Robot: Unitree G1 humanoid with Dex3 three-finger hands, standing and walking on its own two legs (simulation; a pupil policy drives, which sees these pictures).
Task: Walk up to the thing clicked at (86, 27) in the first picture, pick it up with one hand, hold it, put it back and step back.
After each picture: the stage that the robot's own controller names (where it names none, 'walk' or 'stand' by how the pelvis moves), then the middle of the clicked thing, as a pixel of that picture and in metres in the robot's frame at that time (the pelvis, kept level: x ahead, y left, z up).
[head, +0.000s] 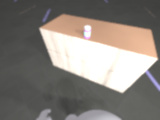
stand; (87, 32) +0.88 +0.08 +0.05
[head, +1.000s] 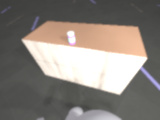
walk; (71, 38) +0.75 +0.25 +0.07
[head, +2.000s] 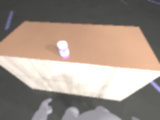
stand; (63, 50) +0.48 +0.23 +0.09
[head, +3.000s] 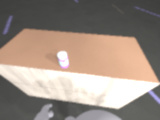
stand; (63, 60) +0.44 +0.22 +0.05
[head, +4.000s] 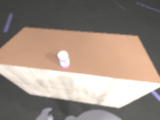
stand; (63, 60) +0.43 +0.22 +0.05
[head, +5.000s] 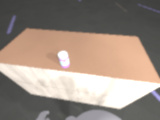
stand; (64, 59) +0.44 +0.22 +0.05
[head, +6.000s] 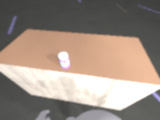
stand; (64, 60) +0.43 +0.22 +0.05
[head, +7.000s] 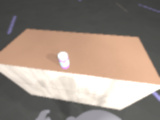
rise first; (63, 60) +0.43 +0.22 +0.05
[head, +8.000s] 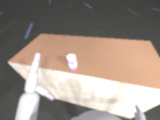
rise first; (72, 62) +0.44 +0.19 +0.06
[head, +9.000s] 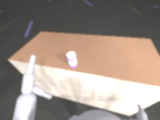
go down; (72, 59) +0.45 +0.20 +0.06
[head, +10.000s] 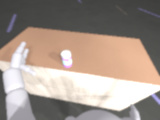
go down; (66, 59) +0.45 +0.19 +0.06
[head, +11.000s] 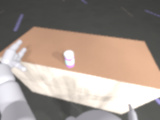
go down; (69, 59) +0.45 +0.18 +0.06
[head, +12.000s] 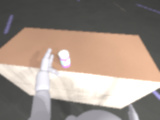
close in; (64, 59) +0.44 +0.20 +0.07
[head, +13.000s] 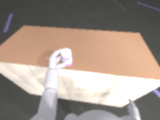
close; (66, 57) +0.44 +0.18 +0.09
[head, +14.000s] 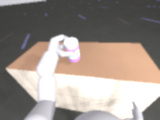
lift; (72, 50) +0.34 +0.11 +0.28
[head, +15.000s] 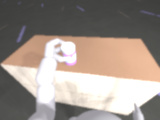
lift; (69, 54) +0.34 +0.14 +0.24
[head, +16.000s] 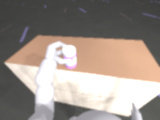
hold; (70, 57) +0.33 +0.14 +0.22
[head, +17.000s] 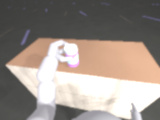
hold; (71, 55) +0.33 +0.13 +0.24
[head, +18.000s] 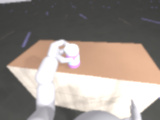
crouch; (72, 56) +0.31 +0.12 +0.26
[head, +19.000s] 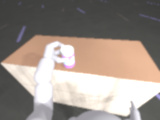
crouch; (68, 57) +0.34 +0.15 +0.22
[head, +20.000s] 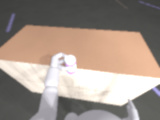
lower; (70, 65) +0.38 +0.14 +0.08
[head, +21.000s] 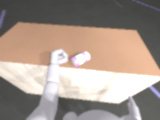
lower; (80, 58) +0.45 +0.07 +0.07
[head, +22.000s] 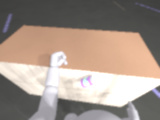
lower; (89, 81) +0.32 +0.01 -0.01
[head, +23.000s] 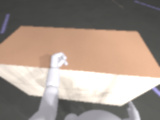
lower; out of the picture +0.13 +0.11 -0.70
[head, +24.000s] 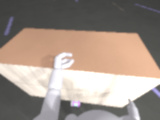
open; (75, 103) +0.34 +0.15 -0.72
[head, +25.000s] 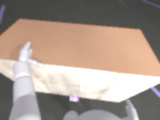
sink last; (74, 98) +0.35 +0.13 -0.71
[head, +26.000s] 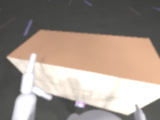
sink last; (80, 104) +0.36 +0.16 -0.73
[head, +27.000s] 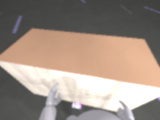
stand; (76, 105) +0.32 +0.14 -0.74
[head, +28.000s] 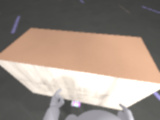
stand; (76, 103) +0.34 +0.16 -0.74
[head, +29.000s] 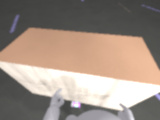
stand; (76, 104) +0.32 +0.15 -0.74
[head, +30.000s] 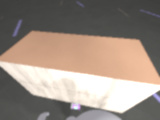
walk; (75, 106) +0.34 +0.16 -0.74
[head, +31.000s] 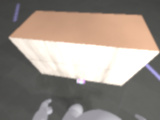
walk; (80, 81) +0.57 +0.15 -0.73
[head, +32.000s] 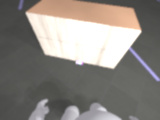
walk; (79, 62) +0.94 +0.14 -0.73
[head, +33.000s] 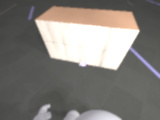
stand; (82, 64) +1.01 +0.15 -0.73
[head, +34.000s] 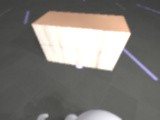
stand; (79, 66) +1.03 +0.18 -0.75
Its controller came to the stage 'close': yes
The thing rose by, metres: 0.21
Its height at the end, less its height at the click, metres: -0.80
